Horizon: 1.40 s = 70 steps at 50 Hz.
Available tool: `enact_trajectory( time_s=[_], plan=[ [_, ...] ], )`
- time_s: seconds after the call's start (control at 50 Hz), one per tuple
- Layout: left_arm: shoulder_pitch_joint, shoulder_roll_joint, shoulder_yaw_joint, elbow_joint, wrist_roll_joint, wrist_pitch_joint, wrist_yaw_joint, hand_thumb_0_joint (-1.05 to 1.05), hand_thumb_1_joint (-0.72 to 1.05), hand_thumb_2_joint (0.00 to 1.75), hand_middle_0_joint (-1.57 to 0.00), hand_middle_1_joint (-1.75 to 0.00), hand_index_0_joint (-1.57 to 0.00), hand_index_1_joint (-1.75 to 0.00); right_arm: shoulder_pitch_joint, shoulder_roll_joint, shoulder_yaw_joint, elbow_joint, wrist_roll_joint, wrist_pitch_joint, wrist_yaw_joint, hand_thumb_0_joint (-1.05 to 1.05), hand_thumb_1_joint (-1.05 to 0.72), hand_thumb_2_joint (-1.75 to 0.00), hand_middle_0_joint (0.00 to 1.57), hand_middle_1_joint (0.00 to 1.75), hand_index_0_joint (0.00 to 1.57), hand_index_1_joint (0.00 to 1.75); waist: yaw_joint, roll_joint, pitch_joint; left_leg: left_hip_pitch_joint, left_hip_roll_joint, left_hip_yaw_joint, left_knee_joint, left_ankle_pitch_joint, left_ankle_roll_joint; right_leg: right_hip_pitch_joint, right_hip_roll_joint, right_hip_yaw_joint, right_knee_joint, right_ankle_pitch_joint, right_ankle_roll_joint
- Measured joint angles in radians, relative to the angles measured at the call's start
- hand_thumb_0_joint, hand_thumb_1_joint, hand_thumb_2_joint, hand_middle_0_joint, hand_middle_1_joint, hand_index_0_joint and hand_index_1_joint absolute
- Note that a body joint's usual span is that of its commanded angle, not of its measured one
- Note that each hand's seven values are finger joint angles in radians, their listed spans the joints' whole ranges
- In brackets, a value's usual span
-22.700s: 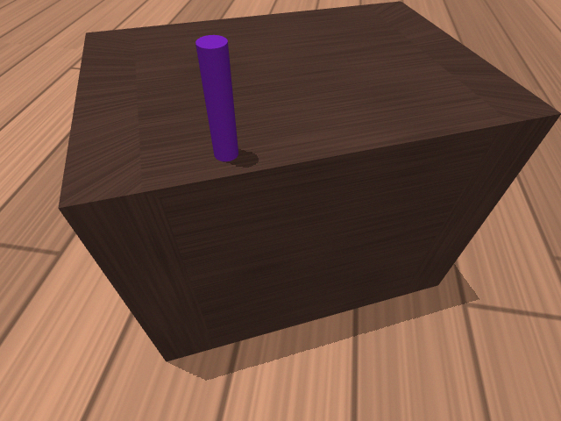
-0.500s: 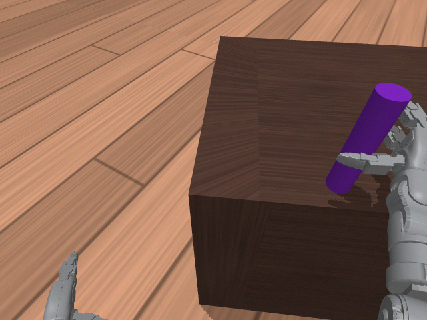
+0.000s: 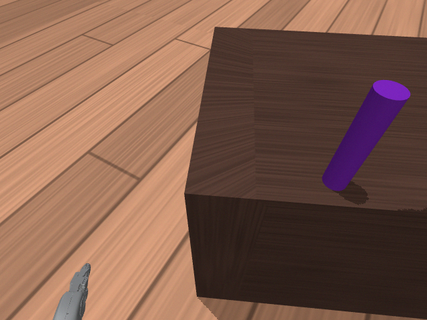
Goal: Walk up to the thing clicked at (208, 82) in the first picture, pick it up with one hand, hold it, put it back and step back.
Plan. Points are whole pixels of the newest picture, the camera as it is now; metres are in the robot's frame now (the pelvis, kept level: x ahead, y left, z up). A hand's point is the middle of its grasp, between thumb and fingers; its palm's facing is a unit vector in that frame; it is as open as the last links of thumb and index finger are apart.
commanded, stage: sink last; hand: right
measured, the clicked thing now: (357, 143) +0.39 -0.22 +0.14
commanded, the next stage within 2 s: home in 1.04 s
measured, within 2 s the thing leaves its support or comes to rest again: neither
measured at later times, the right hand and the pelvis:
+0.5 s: hand out of the picture +0.22 -0.26 +0.20, palm faces +0.39 +0.83 -0.41, open 17.3 cm; pelvis +0.01 +0.00 +0.00, yaw -1 degrees
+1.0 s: hand out of the picture +0.16 -0.24 +0.22, palm faces +0.46 +0.74 -0.48, open 17.4 cm; pelvis -0.02 +0.02 +0.01, yaw -2 degrees
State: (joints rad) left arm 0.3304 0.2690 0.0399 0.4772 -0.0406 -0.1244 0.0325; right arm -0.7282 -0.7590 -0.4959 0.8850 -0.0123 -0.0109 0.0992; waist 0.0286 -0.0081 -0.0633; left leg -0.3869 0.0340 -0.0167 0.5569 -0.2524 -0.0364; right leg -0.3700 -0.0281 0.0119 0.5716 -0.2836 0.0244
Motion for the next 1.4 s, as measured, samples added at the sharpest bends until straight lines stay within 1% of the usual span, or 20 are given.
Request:
enact_trajectory(
  time_s=[0.08, 0.16, 0.24, 0.32, 0.44, 0.52, 0.58, 0.68, 0.78, 0.82, 0.9, 0.94, 1.0, 1.06, 1.1, 1.12, 1.16, 1.26, 1.34, 1.4],
  plan=[
    [-0.006, -0.007, -0.008, 0.053, 0.003, 0.006, -0.017, -0.01, -0.51, 0.04, -0.06, -0.05, -0.06, -0.05, 0.061, 0.0, -0.025, -0.077, -0.007, -0.026, -0.042, -0.02, 0.55, -0.04, 0.07, 0.06, 0.07, 0.06, -0.023, 0.003, -0.001, 0.014, -0.007, 0.005, -0.02, 0.007, 0.002, 0.002, -0.008, 0.004, 0.005, -0.006, 0.001],
    [-0.025, -0.02, 0.013, 0.079, 0.011, 0.014, -0.025, -0.01, -0.51, 0.05, -0.06, -0.05, -0.06, -0.05, 0.174, 0.037, -0.023, -0.213, 0.001, -0.039, -0.074, -0.02, 0.54, -0.04, 0.07, 0.05, 0.06, 0.06, -0.049, -0.025, -0.003, 0.032, -0.007, 0.01, -0.037, 0.011, 0.002, 0.008, -0.007, 0.009, 0.009, -0.012, -0.002],
    [-0.02, -0.012, 0.036, 0.021, 0.012, 0.01, -0.02, -0.01, -0.52, 0.05, -0.06, -0.05, -0.07, -0.05, 0.352, 0.109, 0.003, -0.424, 0.02, -0.064, -0.09, -0.02, 0.52, -0.05, 0.07, 0.05, 0.06, 0.06, -0.066, -0.054, -0.013, 0.066, 0.001, 0.01, -0.047, 0.008, -0.004, 0.04, 0.001, 0.008, 0.001, -0.016, -0.009],
    [-0.003, -0.003, 0.062, -0.048, -0.004, 0.005, -0.016, -0.01, -0.51, 0.05, -0.06, -0.05, -0.07, -0.05, 0.578, 0.201, 0.05, -0.685, 0.048, -0.085, -0.088, -0.02, 0.5, -0.05, 0.07, 0.05, 0.06, 0.06, -0.076, -0.062, -0.029, 0.108, 0.007, 0.005, -0.051, -0.002, -0.008, 0.09, 0.006, 0.002, -0.018, -0.018, -0.011],
    [0.021, -0.026, 0.08, -0.035, -0.021, 0.027, -0.036, -0.01, -0.51, 0.05, -0.06, -0.05, -0.07, -0.05, 0.899, 0.34, 0.106, -1.075, 0.079, -0.105, -0.066, -0.02, 0.5, -0.05, 0.07, 0.05, 0.06, 0.06, -0.084, -0.043, -0.001, 0.157, 0.005, 0.013, -0.055, -0.009, -0.002, 0.146, 0.003, 0.008, -0.042, -0.013, -0.004],
    [0.021, -0.059, 0.072, 0.016, -0.007, 0.055, -0.041, -0.01, -0.5, 0.05, -0.06, -0.05, -0.07, -0.05, 1.034, 0.378, 0.111, -1.261, 0.084, -0.136, -0.075, -0.02, 0.51, -0.05, 0.08, 0.05, 0.07, 0.06, -0.093, -0.041, 0.05, 0.166, 0.001, 0.024, -0.051, -0.007, 0.006, 0.154, -0.001, 0.02, -0.046, -0.003, 0.004],
    [0.013, -0.071, 0.079, 0.019, 0.009, 0.067, -0.027, -0.01, -0.5, 0.04, -0.06, -0.05, -0.07, -0.05, 1.106, 0.383, 0.098, -1.34, 0.083, -0.17, -0.092, -0.02, 0.52, -0.05, 0.08, 0.05, 0.07, 0.06, -0.093, -0.057, 0.074, 0.167, 0.001, 0.033, -0.049, -0.004, 0.009, 0.153, -0.001, 0.029, -0.046, 0.005, 0.007],
    [-0.002, -0.052, 0.119, -0.028, 0.022, 0.053, 0.0, -0.01, -0.49, 0.04, -0.06, -0.06, -0.07, -0.05, 1.184, 0.389, 0.085, -1.375, 0.079, -0.223, -0.106, -0.01, 0.53, -0.05, 0.08, 0.06, 0.07, 0.06, -0.091, -0.085, 0.075, 0.183, 0.009, 0.041, -0.04, -0.008, 0.009, 0.173, 0.008, 0.037, -0.056, 0.016, 0.008],
    [-0.017, -0.023, 0.156, -0.013, 0.018, 0.024, 0.012, -0.01, -0.49, 0.04, -0.06, -0.06, -0.07, -0.05, 1.183, 0.423, 0.095, -1.319, 0.077, -0.251, -0.098, -0.01, 0.54, -0.05, 0.07, 0.06, 0.07, 0.06, -0.096, -0.081, 0.066, 0.206, 0.017, 0.044, -0.034, -0.012, 0.012, 0.207, 0.014, 0.041, -0.079, 0.029, 0.01],
    [-0.022, -0.021, 0.158, 0.012, 0.018, 0.018, 0.011, -0.01, -0.49, 0.04, -0.06, -0.06, -0.07, -0.05, 1.175, 0.433, 0.1, -1.308, 0.076, -0.259, -0.093, -0.01, 0.54, -0.05, 0.07, 0.06, 0.07, 0.06, -0.099, -0.071, 0.069, 0.208, 0.016, 0.044, -0.032, -0.011, 0.014, 0.213, 0.013, 0.04, -0.084, 0.034, 0.011],
    [-0.028, -0.04, 0.137, 0.064, 0.019, 0.006, 0.004, -0.01, -0.49, 0.04, -0.06, -0.06, -0.06, -0.05, 1.159, 0.43, 0.103, -1.303, 0.072, -0.294, -0.086, -0.01, 0.55, -0.05, 0.07, 0.06, 0.07, 0.06, -0.097, -0.048, 0.088, 0.199, 0.011, 0.045, -0.03, -0.003, 0.019, 0.207, 0.009, 0.041, -0.087, 0.043, 0.014],
    [-0.031, -0.057, 0.131, 0.087, 0.023, 0.007, 0.001, -0.01, -0.49, 0.04, -0.06, -0.06, -0.06, -0.05, 1.143, 0.411, 0.09, -1.298, 0.067, -0.308, -0.086, -0.01, 0.55, -0.05, 0.07, 0.06, 0.07, 0.06, -0.096, -0.041, 0.1, 0.192, 0.008, 0.045, -0.032, 0.003, 0.022, 0.199, 0.006, 0.042, -0.087, 0.047, 0.015],
    [-0.038, -0.075, 0.124, 0.103, 0.03, 0.006, 0.0, -0.01, -0.5, 0.04, -0.06, -0.05, -0.06, -0.05, 1.115, 0.37, 0.048, -1.282, 0.059, -0.33, -0.097, -0.01, 0.55, -0.05, 0.07, 0.06, 0.07, 0.07, -0.093, -0.042, 0.115, 0.186, 0.004, 0.045, -0.041, 0.013, 0.023, 0.19, 0.003, 0.042, -0.088, 0.054, 0.018],
    [-0.048, -0.076, 0.127, 0.112, 0.036, 0.0, 0.002, -0.01, -0.5, 0.05, -0.06, -0.05, -0.06, -0.05, 1.091, 0.338, 0.004, -1.252, 0.059, -0.347, -0.111, -0.01, 0.55, -0.05, 0.07, 0.06, 0.07, 0.07, -0.088, -0.053, 0.121, 0.189, 0.005, 0.044, -0.055, 0.024, 0.02, 0.189, 0.003, 0.041, -0.093, 0.059, 0.016],
    [-0.053, -0.067, 0.126, 0.109, 0.035, -0.003, 0.002, -0.01, -0.5, 0.05, -0.06, -0.05, -0.06, -0.05, 1.091, 0.339, -0.007, -1.237, 0.064, -0.357, -0.116, -0.01, 0.55, -0.05, 0.07, 0.06, 0.07, 0.07, -0.087, -0.063, 0.12, 0.195, 0.007, 0.04, -0.064, 0.028, 0.016, 0.194, 0.006, 0.037, -0.097, 0.061, 0.014],
    [-0.054, -0.062, 0.124, 0.102, 0.033, -0.004, 0.002, -0.01, -0.51, 0.05, -0.06, -0.05, -0.06, -0.05, 1.097, 0.347, -0.002, -1.234, 0.066, -0.362, -0.117, -0.01, 0.55, -0.05, 0.07, 0.06, 0.07, 0.06, -0.088, -0.067, 0.118, 0.198, 0.009, 0.037, -0.068, 0.03, 0.013, 0.197, 0.007, 0.033, -0.1, 0.061, 0.012],
    [-0.052, -0.055, 0.117, 0.086, 0.029, -0.01, 0.0, -0.01, -0.51, 0.06, -0.06, -0.05, -0.06, -0.06, 1.118, 0.377, 0.026, -1.234, 0.069, -0.367, -0.112, -0.01, 0.54, -0.05, 0.06, 0.06, 0.07, 0.06, -0.089, -0.071, 0.112, 0.205, 0.013, 0.03, -0.076, 0.032, 0.009, 0.208, 0.012, 0.026, -0.109, 0.062, 0.008],
    [-0.042, -0.065, 0.084, 0.041, 0.023, -0.021, -0.002, -0.01, -0.44, 0.13, -0.09, -0.1, -0.09, -0.1, 1.156, 0.447, 0.136, -1.25, 0.059, -0.368, -0.089, -0.01, 0.52, -0.06, 0.06, 0.06, 0.07, 0.07, -0.092, -0.049, 0.099, 0.227, 0.022, 0.025, -0.084, 0.028, 0.002, 0.234, 0.02, 0.02, -0.125, 0.061, 0.001],
    [-0.058, -0.098, 0.039, 0.064, 0.017, -0.027, -0.01, -0.01, -0.27, 0.3, -0.11, -0.15, -0.11, -0.15, 1.177, 0.473, 0.196, -1.233, 0.058, -0.365, -0.08, -0.01, 0.51, -0.07, 0.07, 0.06, 0.07, 0.07, -0.091, -0.019, 0.099, 0.232, 0.017, 0.023, -0.089, 0.027, 0.004, 0.239, 0.015, 0.018, -0.126, 0.057, 0.002],
    [-0.083, -0.124, 0.023, 0.108, 0.019, -0.02, -0.025, -0.01, -0.09, 0.42, -0.13, -0.18, -0.13, -0.18, 1.199, 0.493, 0.24, -1.187, 0.06, -0.347, -0.075, -0.01, 0.51, -0.07, 0.07, 0.06, 0.07, 0.07, -0.086, -0.013, 0.108, 0.224, 0.014, 0.024, -0.092, 0.03, 0.006, 0.227, 0.012, 0.018, -0.121, 0.054, 0.004]
  ],
)
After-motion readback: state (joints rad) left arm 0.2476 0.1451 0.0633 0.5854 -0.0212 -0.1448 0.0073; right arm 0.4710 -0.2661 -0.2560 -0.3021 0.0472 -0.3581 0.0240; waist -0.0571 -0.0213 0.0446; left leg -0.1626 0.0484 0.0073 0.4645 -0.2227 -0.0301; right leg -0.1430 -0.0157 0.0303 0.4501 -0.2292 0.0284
